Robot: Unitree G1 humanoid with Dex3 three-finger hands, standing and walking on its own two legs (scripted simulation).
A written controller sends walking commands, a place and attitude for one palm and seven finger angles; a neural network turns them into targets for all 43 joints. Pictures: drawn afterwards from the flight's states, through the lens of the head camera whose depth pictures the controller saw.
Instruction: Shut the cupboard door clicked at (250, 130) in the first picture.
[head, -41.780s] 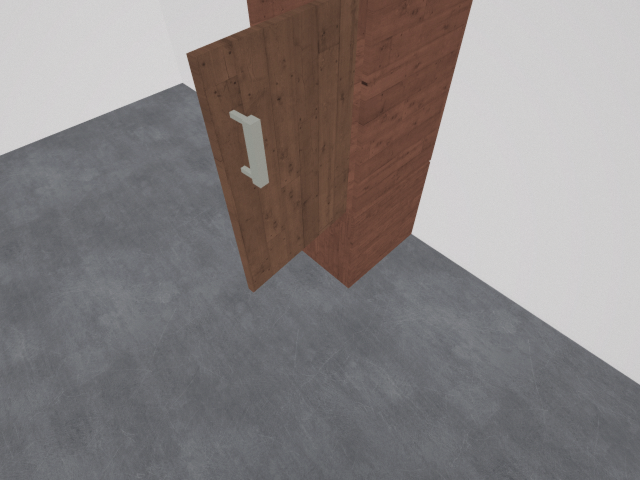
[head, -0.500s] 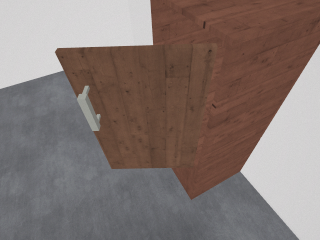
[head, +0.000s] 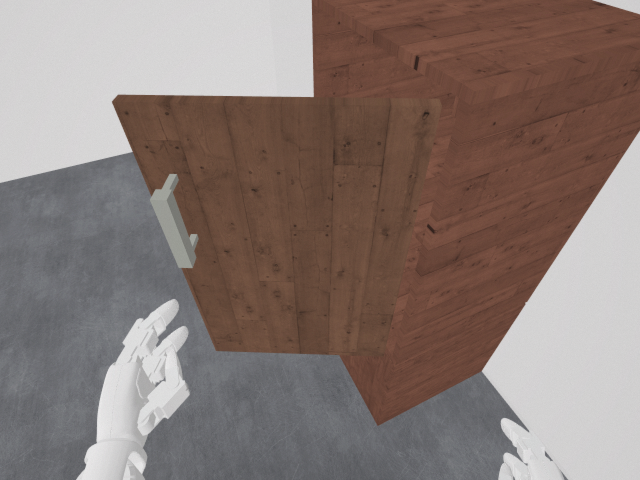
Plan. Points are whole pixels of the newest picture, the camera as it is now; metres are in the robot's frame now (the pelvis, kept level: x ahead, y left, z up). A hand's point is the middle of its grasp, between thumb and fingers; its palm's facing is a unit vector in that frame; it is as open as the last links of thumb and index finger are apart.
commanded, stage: raise the hand and make a fist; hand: left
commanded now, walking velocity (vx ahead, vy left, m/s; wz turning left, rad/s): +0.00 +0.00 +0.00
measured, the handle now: (179, 221) +0.44 +0.20 +0.10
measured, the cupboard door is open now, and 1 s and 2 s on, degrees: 62 62 62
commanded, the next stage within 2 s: bring the fist close to the handle in 1.68 s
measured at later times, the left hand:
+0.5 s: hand (182, 441) +0.18 +0.16 +0.01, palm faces -0.17 -0.98 -0.02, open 4.6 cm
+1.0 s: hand (99, 406) +0.19 +0.22 +0.09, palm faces +0.05 -1.00 -0.07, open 3.1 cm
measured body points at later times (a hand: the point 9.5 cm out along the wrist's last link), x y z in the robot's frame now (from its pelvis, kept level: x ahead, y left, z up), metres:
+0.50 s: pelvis -0.03 +0.01 -0.05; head +0.00 +0.00 +0.40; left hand +0.18 +0.21 +0.02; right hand +0.14 -0.19 -0.13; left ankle +0.02 +0.12 -0.71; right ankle -0.02 -0.10 -0.71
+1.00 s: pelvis -0.02 +0.03 -0.02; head -0.02 +0.04 +0.43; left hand +0.18 +0.28 +0.10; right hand +0.18 -0.18 -0.07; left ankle +0.02 +0.12 -0.71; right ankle -0.02 -0.10 -0.71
